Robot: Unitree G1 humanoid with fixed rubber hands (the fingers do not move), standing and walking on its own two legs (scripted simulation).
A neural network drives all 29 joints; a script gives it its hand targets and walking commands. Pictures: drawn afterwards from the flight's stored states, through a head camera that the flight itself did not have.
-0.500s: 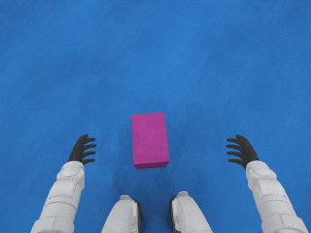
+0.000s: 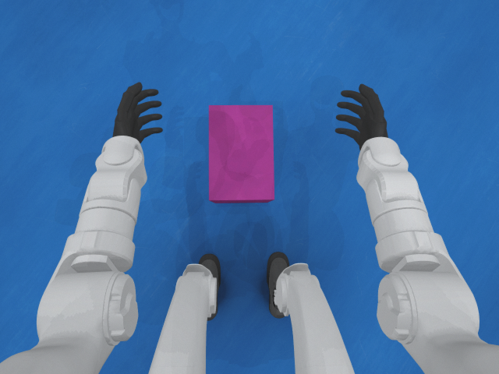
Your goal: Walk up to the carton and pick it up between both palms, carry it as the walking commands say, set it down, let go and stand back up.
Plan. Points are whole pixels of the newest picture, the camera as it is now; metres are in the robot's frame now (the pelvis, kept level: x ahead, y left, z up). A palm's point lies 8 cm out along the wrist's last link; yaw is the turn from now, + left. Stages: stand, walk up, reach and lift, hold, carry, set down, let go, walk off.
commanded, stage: reach and lift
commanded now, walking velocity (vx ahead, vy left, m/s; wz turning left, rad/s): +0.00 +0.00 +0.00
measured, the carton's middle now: (241, 159) +0.50 +0.02 -0.56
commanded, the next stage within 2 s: none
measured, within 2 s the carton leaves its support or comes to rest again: neither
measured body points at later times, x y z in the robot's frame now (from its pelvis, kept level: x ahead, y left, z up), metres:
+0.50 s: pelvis -0.04 +0.01 -0.03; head +0.35 +0.02 +0.19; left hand +0.49 +0.18 -0.22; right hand +0.49 -0.16 -0.23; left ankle +0.06 +0.12 -0.63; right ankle +0.07 -0.11 -0.63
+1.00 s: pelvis -0.07 +0.00 -0.20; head +0.30 +0.01 +0.04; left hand +0.50 +0.17 -0.36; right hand +0.50 -0.15 -0.36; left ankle +0.06 +0.12 -0.63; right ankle +0.07 -0.11 -0.63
